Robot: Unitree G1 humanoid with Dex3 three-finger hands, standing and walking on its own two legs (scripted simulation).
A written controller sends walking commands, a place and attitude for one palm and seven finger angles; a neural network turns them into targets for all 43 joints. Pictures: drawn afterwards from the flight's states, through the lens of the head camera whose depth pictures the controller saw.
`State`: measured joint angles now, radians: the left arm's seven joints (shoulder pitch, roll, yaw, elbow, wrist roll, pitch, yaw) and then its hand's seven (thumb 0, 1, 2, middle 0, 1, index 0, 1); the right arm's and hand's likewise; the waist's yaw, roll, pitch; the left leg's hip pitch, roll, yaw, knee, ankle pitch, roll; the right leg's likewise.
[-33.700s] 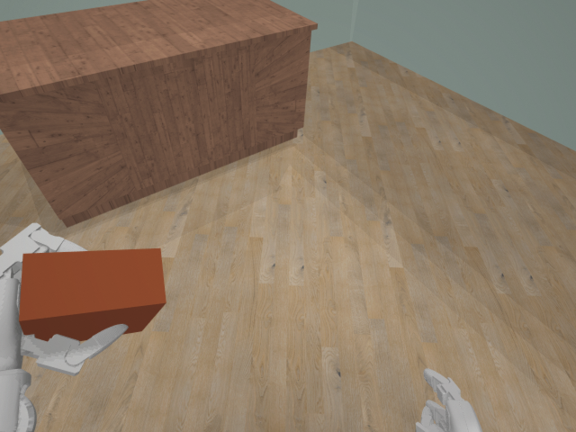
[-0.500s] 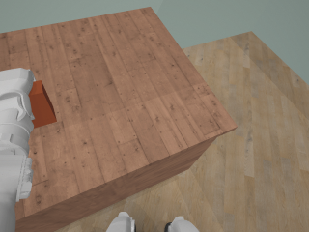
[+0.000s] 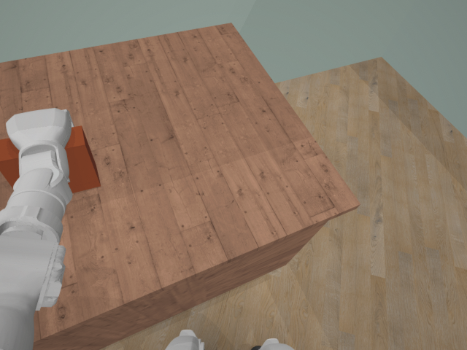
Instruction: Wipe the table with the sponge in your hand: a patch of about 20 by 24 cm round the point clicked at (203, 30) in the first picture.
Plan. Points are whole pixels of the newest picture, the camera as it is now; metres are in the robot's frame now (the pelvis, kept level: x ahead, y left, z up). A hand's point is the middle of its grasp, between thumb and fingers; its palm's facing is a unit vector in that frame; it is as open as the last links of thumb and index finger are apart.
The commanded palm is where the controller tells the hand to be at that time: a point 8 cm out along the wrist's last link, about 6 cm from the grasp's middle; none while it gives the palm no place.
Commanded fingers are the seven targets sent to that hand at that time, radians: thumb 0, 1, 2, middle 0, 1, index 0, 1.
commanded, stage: slide across to the middle lane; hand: left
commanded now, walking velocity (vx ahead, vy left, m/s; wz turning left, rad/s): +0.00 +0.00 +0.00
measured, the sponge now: (56, 171) +0.44 +0.33 -0.02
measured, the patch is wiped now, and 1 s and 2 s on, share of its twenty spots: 0.45 0.65 0.95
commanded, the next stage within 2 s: wipe back along the middle lane in 0.24 s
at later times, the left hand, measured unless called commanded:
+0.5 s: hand (83, 146) +0.47 +0.28 +0.02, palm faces -0.15 +0.01 -0.99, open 10.1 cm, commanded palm +0.45 +0.24 +0.06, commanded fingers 0.00 0.10 1.30 -1.20 -1.60 -1.20 -1.60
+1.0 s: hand (91, 164) +0.43 +0.25 +0.02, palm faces -0.09 +0.00 -1.00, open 10.1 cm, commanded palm +0.40 +0.23 +0.05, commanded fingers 0.00 0.10 1.30 -1.20 -1.60 -1.20 -1.60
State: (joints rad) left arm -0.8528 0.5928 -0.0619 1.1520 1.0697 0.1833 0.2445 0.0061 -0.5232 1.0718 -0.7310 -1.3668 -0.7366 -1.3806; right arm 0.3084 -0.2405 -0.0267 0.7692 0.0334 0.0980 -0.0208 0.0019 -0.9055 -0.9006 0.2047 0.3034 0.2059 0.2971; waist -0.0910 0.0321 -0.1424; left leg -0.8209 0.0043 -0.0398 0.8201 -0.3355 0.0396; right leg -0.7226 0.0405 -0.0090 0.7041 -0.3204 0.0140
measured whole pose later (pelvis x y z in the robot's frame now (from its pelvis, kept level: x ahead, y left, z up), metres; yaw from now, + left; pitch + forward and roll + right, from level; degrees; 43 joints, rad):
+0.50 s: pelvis +0.02 -0.01 +0.01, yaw -1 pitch +19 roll -3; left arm -0.84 0.49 -0.06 1.17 1.05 0.25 0.30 0.00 -0.52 1.07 -0.72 -1.38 -0.72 -1.39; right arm 0.28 -0.25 -0.04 0.78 0.03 0.12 0.01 0.00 -0.91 -0.90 0.20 0.30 0.21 0.30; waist -0.09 0.03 -0.15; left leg -0.75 0.01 -0.02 0.76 -0.34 0.03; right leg -0.67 0.05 0.01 0.66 -0.32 0.01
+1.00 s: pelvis +0.02 -0.01 +0.01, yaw +0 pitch +15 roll -2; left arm -0.66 0.35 -0.14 0.98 1.03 0.31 0.35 -0.01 -0.49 1.07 -0.68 -1.42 -0.69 -1.43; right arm 0.20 -0.23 -0.04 0.73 0.05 0.17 0.01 0.00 -0.91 -0.90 0.20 0.30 0.20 0.30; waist -0.02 0.03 -0.17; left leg -0.65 0.00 -0.01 0.72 -0.33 0.04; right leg -0.58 0.03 0.02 0.64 -0.33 0.01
